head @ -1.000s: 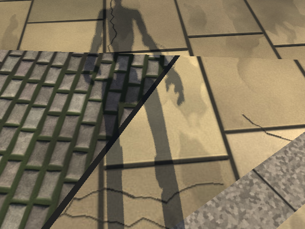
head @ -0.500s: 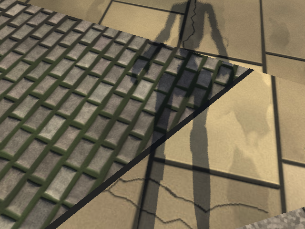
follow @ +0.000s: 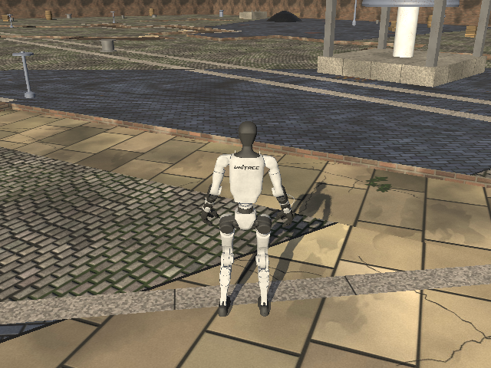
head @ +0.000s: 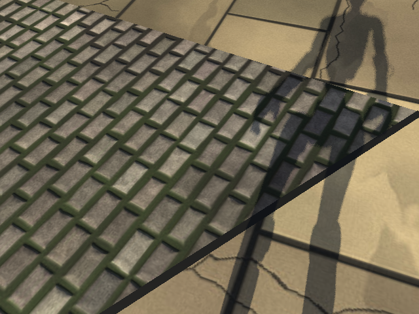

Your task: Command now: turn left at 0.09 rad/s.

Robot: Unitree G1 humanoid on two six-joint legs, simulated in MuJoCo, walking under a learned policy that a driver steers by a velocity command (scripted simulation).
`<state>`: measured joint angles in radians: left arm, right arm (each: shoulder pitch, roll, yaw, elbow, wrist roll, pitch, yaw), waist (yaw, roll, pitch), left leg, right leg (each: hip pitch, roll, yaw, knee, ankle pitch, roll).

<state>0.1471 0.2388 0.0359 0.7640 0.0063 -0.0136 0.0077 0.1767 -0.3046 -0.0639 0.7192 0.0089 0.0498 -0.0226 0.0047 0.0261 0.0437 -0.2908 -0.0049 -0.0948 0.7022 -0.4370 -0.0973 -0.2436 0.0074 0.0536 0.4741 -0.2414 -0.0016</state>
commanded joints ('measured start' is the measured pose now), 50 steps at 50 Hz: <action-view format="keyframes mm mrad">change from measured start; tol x2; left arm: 1 -22 159 32 -45 -11 -1 0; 4 57 126 18 -26 13 -32 -15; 6 -22 137 17 -17 12 -30 -12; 7 -30 129 15 -13 7 -25 -7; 32 44 135 22 217 -6 9 34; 50 82 104 11 311 -7 18 41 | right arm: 1 32 -46 -11 -34 1 -16 2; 4 22 -160 -32 -28 -18 -13 -5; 6 10 -74 -11 -27 -26 -22 9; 17 55 -56 7 20 -21 -60 -2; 50 136 -23 32 225 -11 -68 -10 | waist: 1 -20 -193 -119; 2 -10 -167 -122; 3 6 -90 -142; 4 50 46 -139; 5 9 37 -122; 9 5 45 -39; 22 3 -12 -30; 50 6 -22 5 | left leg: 1 118 -15 72 -322 239 20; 2 188 6 35 -364 338 42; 3 267 82 -39 -322 515 71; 4 219 89 -39 -251 460 122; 5 147 76 -42 -268 335 144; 6 110 72 -48 -286 279 139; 7 87 63 -43 -292 267 128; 13 55 52 -39 -287 289 115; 28 83 30 -9 -285 344 120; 50 65 9 28 -301 293 106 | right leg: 1 103 -168 145 -60 434 -163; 3 8 -134 121 -45 262 -71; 4 11 -59 40 -54 127 -24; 5 54 -37 8 -29 67 13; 9 46 -38 8 -2 118 16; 23 69 -39 12 -8 158 43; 50 61 -24 -1 -33 137 34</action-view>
